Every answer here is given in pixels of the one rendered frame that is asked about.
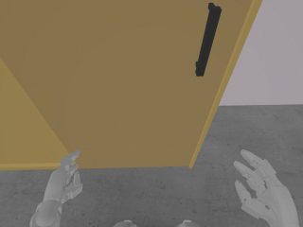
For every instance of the left robot hand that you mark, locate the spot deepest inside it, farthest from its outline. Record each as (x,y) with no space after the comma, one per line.
(61,177)

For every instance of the wardrobe door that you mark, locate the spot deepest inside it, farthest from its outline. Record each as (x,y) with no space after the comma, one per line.
(25,136)
(116,79)

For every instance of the left robot forearm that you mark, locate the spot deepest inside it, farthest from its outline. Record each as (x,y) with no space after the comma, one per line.
(48,214)

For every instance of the right robot hand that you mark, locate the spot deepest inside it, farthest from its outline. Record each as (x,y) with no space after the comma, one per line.
(282,211)

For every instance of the handle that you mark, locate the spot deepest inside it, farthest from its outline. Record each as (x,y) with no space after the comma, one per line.
(210,30)

